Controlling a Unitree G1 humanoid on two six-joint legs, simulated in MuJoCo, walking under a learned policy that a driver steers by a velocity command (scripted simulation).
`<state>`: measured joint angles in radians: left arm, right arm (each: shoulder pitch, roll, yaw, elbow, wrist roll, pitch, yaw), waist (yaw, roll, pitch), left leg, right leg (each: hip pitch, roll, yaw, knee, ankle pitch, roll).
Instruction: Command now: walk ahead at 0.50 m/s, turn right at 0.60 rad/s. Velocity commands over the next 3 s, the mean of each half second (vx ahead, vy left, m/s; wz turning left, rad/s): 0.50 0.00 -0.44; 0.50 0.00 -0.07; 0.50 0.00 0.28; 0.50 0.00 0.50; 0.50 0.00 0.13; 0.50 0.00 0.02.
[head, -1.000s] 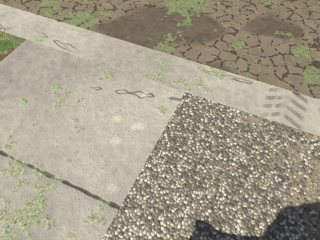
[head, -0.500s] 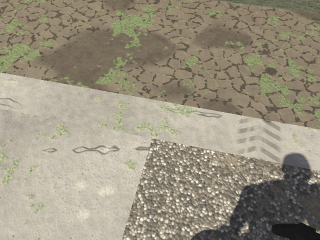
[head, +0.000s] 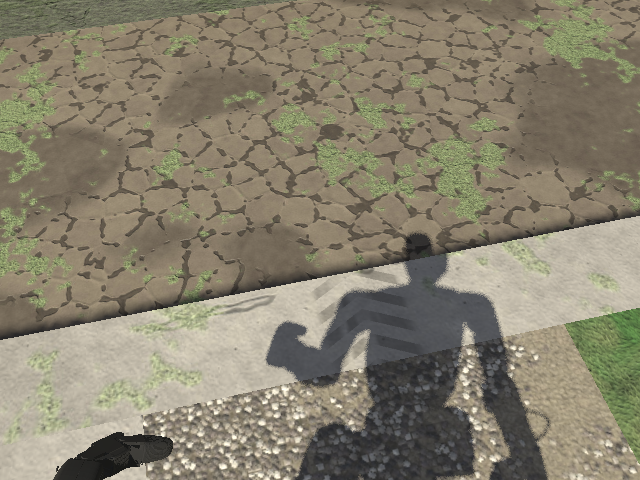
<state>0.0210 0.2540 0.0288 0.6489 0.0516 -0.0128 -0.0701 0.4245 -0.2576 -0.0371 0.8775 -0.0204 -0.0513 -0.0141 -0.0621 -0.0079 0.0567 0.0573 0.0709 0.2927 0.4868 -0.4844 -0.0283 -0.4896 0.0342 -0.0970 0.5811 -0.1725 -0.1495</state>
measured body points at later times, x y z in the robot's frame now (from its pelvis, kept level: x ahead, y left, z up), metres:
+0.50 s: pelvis +0.27 -0.01 +0.01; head +0.30 -0.01 +0.46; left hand +0.30 +0.27 -0.12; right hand +0.43 -0.27 -0.08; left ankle +0.44 +0.07 -0.70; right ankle +0.11 -0.06 -0.72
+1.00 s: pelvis +0.49 -0.03 +0.02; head +0.49 -0.03 +0.47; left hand +0.72 +0.14 -0.08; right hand +0.42 -0.29 -0.11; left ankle +0.44 +0.06 -0.72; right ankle +0.59 -0.17 -0.69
